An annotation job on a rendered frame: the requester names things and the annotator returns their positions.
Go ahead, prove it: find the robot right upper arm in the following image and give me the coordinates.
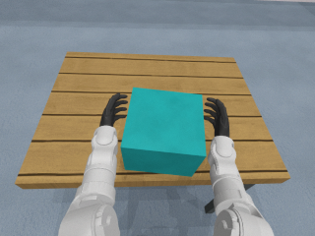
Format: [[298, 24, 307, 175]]
[[213, 208, 274, 236]]

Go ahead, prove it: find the robot left upper arm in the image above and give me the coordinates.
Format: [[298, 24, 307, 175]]
[[58, 203, 120, 236]]

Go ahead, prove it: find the right robot hand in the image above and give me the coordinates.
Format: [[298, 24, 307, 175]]
[[204, 97, 230, 138]]

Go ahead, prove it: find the carton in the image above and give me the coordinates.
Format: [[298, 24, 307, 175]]
[[120, 87, 207, 177]]

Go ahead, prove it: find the left robot hand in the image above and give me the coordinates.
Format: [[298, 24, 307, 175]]
[[99, 92, 128, 127]]

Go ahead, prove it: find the table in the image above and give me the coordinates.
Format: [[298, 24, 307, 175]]
[[15, 51, 290, 214]]

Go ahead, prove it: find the robot right forearm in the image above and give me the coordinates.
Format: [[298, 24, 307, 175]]
[[208, 136, 265, 219]]

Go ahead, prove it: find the robot left forearm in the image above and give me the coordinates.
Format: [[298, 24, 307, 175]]
[[58, 125, 118, 236]]

